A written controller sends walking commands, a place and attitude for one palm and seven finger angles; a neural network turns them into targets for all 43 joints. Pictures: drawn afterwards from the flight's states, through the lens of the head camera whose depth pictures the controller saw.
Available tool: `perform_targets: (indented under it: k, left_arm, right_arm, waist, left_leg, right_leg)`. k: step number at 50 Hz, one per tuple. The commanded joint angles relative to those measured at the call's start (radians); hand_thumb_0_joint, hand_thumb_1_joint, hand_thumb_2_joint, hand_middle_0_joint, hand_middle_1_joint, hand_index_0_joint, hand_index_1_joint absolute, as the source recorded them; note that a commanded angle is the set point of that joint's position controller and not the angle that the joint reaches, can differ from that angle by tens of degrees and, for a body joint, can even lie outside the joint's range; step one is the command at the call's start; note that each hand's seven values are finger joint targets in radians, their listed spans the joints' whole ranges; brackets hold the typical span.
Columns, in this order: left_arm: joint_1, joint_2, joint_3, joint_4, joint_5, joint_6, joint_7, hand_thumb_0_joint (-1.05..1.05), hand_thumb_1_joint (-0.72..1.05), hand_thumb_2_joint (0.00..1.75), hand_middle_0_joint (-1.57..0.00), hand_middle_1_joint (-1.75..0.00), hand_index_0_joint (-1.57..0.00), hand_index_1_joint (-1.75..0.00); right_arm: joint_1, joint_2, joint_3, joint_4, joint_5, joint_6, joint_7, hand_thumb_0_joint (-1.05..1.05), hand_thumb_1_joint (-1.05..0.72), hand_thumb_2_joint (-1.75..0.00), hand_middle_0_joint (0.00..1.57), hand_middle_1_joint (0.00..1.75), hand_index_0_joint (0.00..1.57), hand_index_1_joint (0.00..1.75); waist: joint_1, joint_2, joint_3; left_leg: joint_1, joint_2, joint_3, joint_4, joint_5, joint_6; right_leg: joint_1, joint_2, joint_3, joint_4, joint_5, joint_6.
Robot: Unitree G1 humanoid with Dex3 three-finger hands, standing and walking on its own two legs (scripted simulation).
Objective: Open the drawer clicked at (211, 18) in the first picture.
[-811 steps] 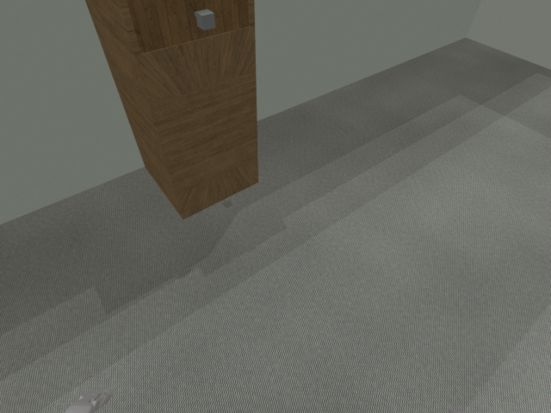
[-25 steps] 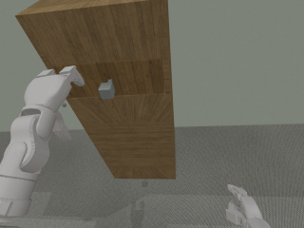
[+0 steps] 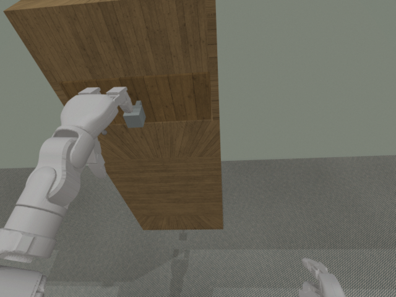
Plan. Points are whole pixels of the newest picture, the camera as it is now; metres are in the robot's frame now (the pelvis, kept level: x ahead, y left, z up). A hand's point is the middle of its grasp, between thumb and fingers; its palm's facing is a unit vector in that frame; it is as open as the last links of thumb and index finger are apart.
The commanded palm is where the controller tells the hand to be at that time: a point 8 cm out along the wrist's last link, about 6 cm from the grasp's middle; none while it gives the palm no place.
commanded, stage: move the hooked fingers above the handle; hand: left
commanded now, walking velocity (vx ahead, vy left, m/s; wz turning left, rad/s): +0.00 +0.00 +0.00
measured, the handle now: (136, 111) +0.53 +0.23 +0.08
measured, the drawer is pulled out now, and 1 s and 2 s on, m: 0.00 0.00 0.00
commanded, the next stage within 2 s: none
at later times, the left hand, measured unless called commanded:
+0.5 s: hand (124, 120) +0.42 +0.21 +0.15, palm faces +0.00 -0.02 -1.00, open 13.8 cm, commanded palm +0.41 +0.23 +0.22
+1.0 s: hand (134, 107) +0.47 +0.20 +0.14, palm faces +0.00 -0.04 -1.00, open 13.8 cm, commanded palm +0.46 +0.25 +0.21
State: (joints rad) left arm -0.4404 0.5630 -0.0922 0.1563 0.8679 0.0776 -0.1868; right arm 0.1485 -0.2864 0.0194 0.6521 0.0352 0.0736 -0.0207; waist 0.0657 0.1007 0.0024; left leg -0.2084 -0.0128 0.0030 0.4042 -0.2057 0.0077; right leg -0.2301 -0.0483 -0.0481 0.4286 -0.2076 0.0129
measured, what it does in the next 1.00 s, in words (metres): stands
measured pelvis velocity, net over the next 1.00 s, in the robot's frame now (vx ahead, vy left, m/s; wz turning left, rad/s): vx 0.03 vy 0.00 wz -0.01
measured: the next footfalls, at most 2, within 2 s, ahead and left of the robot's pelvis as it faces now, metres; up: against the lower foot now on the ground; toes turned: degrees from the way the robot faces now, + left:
none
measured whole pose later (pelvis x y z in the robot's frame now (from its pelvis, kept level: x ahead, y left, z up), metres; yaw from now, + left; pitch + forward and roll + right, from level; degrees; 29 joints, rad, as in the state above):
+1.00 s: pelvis +0.03 +0.00 -0.01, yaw +0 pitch +7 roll +0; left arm -0.71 0.55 -0.08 0.54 0.90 -0.13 -0.09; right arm 0.22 -0.29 -0.03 0.67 0.04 0.12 -0.06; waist 0.01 0.06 -0.04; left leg -0.33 0.00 0.00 0.49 -0.29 0.00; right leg -0.34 -0.03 -0.05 0.49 -0.27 0.01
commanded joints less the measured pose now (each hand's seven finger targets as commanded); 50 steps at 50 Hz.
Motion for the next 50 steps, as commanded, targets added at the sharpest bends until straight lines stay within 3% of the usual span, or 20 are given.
perform_targets:
  k: [1,3,4,7,10,14,16,19,23,24,27,31,35,38,39,41,45,47,49,50]
  left_arm:
    - [-0.386,0.303,0.251,-0.161,-0.013,-0.056,0.076,0.00,-0.50,0.30,-0.30,-1.20,-0.30,-1.20]
    - [-0.410,0.309,0.276,-0.110,-0.014,-0.059,0.110,0.00,-0.50,0.30,-0.30,-1.20,-0.30,-1.20]
    - [-0.412,0.339,0.310,-0.100,-0.012,-0.059,0.129,0.00,-0.50,0.30,-0.30,-1.20,-0.30,-1.20]
    - [-0.415,0.314,0.292,-0.102,0.010,-0.033,0.171,0.00,-0.50,0.30,-0.30,-1.20,-0.30,-1.20]
    - [-0.416,0.229,0.187,-0.060,0.033,0.020,0.160,0.00,-0.50,0.30,-0.30,-1.20,-0.30,-1.20]
    - [-0.469,0.124,0.038,-0.072,0.041,0.069,0.096,0.00,-0.50,0.30,-0.30,-1.20,-0.30,-1.20]
    - [-0.512,0.144,0.029,-0.079,0.044,0.061,0.071,0.00,-0.50,0.30,-0.30,-1.20,-0.30,-1.20]
    - [-0.572,0.212,0.084,-0.070,0.042,0.016,0.061,0.00,-0.50,0.30,-0.30,-1.20,-0.30,-1.20]
    - [-0.622,0.262,0.159,-0.053,0.034,-0.053,0.110,0.00,-0.50,0.30,-0.30,-1.20,-0.30,-1.20]
    - [-0.629,0.314,0.214,-0.023,0.034,-0.062,0.130,0.00,-0.50,0.30,-0.30,-1.20,-0.30,-1.20]
    - [-0.593,0.312,0.246,0.096,0.041,-0.045,0.176,0.00,-0.50,0.30,-0.30,-1.20,-0.30,-1.20]
    - [-0.566,0.319,0.227,0.174,0.068,0.014,0.183,0.00,-0.50,0.30,-0.30,-1.20,-0.30,-1.20]
    - [-0.554,0.226,0.098,0.224,0.078,0.056,0.104,0.00,-0.50,0.30,-0.30,-1.20,-0.30,-1.20]
    - [-0.637,0.206,0.053,0.177,0.059,0.009,0.045,0.00,-0.50,0.30,-0.30,-1.20,-0.30,-1.20]
    - [-0.693,0.169,0.010,0.137,0.047,-0.023,0.030,0.00,-0.50,0.30,-0.30,-1.20,-0.30,-1.20]
    - [-0.754,0.207,0.042,0.078,0.035,-0.091,0.031,0.00,-0.50,0.30,-0.30,-1.20,-0.30,-1.20]
    - [-0.818,0.336,0.192,0.126,0.027,-0.189,0.105,0.00,-0.50,0.30,-0.30,-1.20,-0.30,-1.20]
    - [-0.808,0.351,0.236,0.190,0.029,-0.201,0.163,0.00,-0.50,0.30,-0.30,-1.20,-0.30,-1.20]
    - [-0.808,0.439,0.322,0.288,0.049,-0.184,0.225,0.00,-0.50,0.30,-0.30,-1.20,-0.30,-1.20]
    - [-0.807,0.423,0.304,0.333,0.064,-0.163,0.251,0.00,-0.50,0.30,-0.30,-1.20,-0.30,-1.20]
  right_arm:
    - [-0.113,-0.092,-0.038,-0.155,-0.003,-0.049,-0.008,0.00,-0.90,-0.90,0.20,0.30,0.20,0.30]
    - [-0.103,-0.094,-0.039,-0.140,0.000,-0.040,-0.006,0.00,-0.90,-0.90,0.20,0.30,0.20,0.30]
    - [-0.104,-0.097,-0.043,-0.140,0.000,-0.040,-0.003,0.00,-0.90,-0.90,0.20,0.30,0.20,0.30]
    - [-0.103,-0.090,-0.048,-0.139,-0.001,-0.035,0.007,0.00,-0.90,-0.90,0.20,0.30,0.20,0.30]
    - [-0.104,-0.098,-0.048,-0.140,0.006,-0.025,0.019,0.00,-0.90,-0.90,0.20,0.30,0.20,0.30]
    - [-0.097,-0.105,-0.056,-0.160,0.015,-0.019,0.013,0.00,-0.90,-0.90,0.20,0.30,0.20,0.30]
    - [-0.084,-0.108,-0.054,-0.157,0.014,-0.016,0.003,0.00,-0.90,-0.90,0.20,0.30,0.20,0.30]
    - [-0.064,-0.111,-0.052,-0.146,0.011,-0.014,-0.014,0.00,-0.90,-0.90,0.20,0.30,0.20,0.30]
    - [-0.042,-0.094,-0.049,-0.134,0.002,-0.018,-0.019,0.00,-0.90,-0.90,0.20,0.30,0.20,0.30]
    - [-0.031,-0.100,-0.052,-0.122,0.001,-0.018,-0.019,0.00,-0.90,-0.90,0.20,0.30,0.20,0.30]
    - [-0.028,-0.090,-0.048,-0.107,0.001,-0.007,-0.013,0.00,-0.90,-0.90,0.20,0.30,0.20,0.30]
    - [-0.037,-0.099,-0.050,-0.114,0.001,0.011,-0.004,0.00,-0.90,-0.90,0.20,0.30,0.20,0.30]
    - [-0.031,-0.120,-0.059,-0.133,0.016,0.033,-0.008,0.00,-0.90,-0.90,0.20,0.30,0.20,0.30]
    - [-0.010,-0.123,-0.067,-0.141,0.017,0.032,-0.025,0.00,-0.90,-0.90,0.20,0.30,0.20,0.30]
    - [-0.001,-0.122,-0.068,-0.140,0.016,0.027,-0.032,0.00,-0.90,-0.90,0.20,0.30,0.20,0.30]
    - [0.027,-0.117,-0.078,-0.130,0.009,0.017,-0.042,0.00,-0.90,-0.90,0.20,0.30,0.20,0.30]
    - [0.089,-0.111,-0.086,-0.089,0.000,0.014,-0.052,0.00,-0.90,-0.90,0.20,0.30,0.20,0.30]
    - [0.102,-0.101,-0.085,-0.079,-0.003,0.014,-0.045,0.00,-0.90,-0.90,0.20,0.30,0.20,0.30]
    - [0.111,-0.106,-0.084,-0.056,-0.007,0.018,-0.039,0.00,-0.90,-0.90,0.20,0.30,0.20,0.30]
    - [0.100,-0.098,-0.079,-0.054,-0.006,0.019,-0.034,0.00,-0.90,-0.90,0.20,0.30,0.20,0.30]
  waist:
    - [0.018,-0.109,-0.300]
    - [0.021,-0.107,-0.272]
    - [0.033,-0.107,-0.283]
    - [0.040,-0.054,-0.341]
    - [0.013,-0.038,-0.329]
    - [-0.035,-0.081,-0.347]
    - [-0.046,-0.094,-0.359]
    - [-0.050,-0.124,-0.361]
    - [-0.026,-0.060,-0.391]
    - [-0.018,-0.054,-0.391]
    - [-0.001,-0.081,-0.353]
    - [0.006,-0.088,-0.398]
    - [-0.045,-0.135,-0.375]
    - [-0.081,-0.139,-0.384]
    - [-0.101,-0.139,-0.386]
    - [-0.099,-0.075,-0.433]
    - [-0.077,-0.046,-0.455]
    - [-0.054,-0.046,-0.454]
    - [-0.034,-0.062,-0.463]
    - [-0.029,-0.060,-0.456]
  left_leg:
    - [0.050,-0.021,0.008,-0.047,0.251,0.016]
    - [0.029,-0.017,0.008,-0.052,0.262,0.010]
    - [0.025,-0.015,0.010,-0.053,0.270,0.008]
    - [0.040,-0.015,0.020,-0.039,0.335,0.004]
    - [0.044,-0.010,0.023,-0.036,0.335,0.001]
    - [0.097,-0.011,0.016,-0.019,0.316,0.012]
    - [0.107,-0.019,0.010,-0.012,0.307,0.020]
    - [0.107,-0.020,0.003,-0.006,0.311,0.023]
    - [0.108,-0.024,-0.002,0.012,0.393,0.015]
    - [0.094,-0.020,-0.002,0.011,0.395,0.010]
    - [0.034,-0.016,0.014,0.012,0.418,0.007]
    - [0.006,-0.015,0.040,0.013,0.416,0.009]
    - [0.009,-0.012,0.048,0.026,0.387,0.026]
    - [0.039,-0.024,0.034,0.046,0.345,0.040]
    - [0.056,-0.027,0.026,0.051,0.344,0.043]
    - [0.101,-0.030,0.015,0.072,0.379,0.046]
    - [0.079,-0.029,0.004,0.088,0.430,0.034]
    - [0.040,-0.027,0.007,0.089,0.470,0.026]
    - [-0.010,-0.024,0.018,0.084,0.462,0.017]
    - [-0.040,-0.025,0.026,0.079,0.446,0.015]
  right_leg:
    - [0.166,0.043,-0.003,-0.032,0.175,-0.044]
    - [0.150,0.047,-0.008,-0.033,0.174,-0.046]
    - [0.168,0.048,-0.005,-0.036,0.175,-0.047]
    - [0.184,0.045,0.001,-0.013,0.230,-0.051]
    - [0.143,0.047,-0.005,-0.010,0.212,-0.051]
    - [0.092,0.054,-0.004,-0.020,0.199,-0.046]
    - [0.088,0.054,0.000,-0.020,0.207,-0.044]
    - [0.090,0.056,-0.001,-0.018,0.217,-0.046]
    - [0.103,0.056,-0.005,0.009,0.266,-0.052]
    - [0.113,0.058,-0.005,0.007,0.265,-0.055]
    - [0.133,0.055,-0.008,0.019,0.312,-0.053]
    - [0.187,0.046,0.005,0.026,0.361,-0.048]
    - [0.145,0.045,0.006,0.020,0.374,-0.038]
    - [0.106,0.049,0.012,0.023,0.367,-0.033]
    - [0.085,0.051,0.009,0.020,0.352,-0.034]
    - [0.063,0.054,0.018,0.032,0.356,-0.036]
    - [0.060,0.062,0.012,0.048,0.365,-0.046]
    - [0.079,0.061,0.004,0.065,0.387,-0.048]
    - [0.112,0.061,0.004,0.069,0.393,-0.048]
    - [0.126,0.057,0.008,0.072,0.403,-0.047]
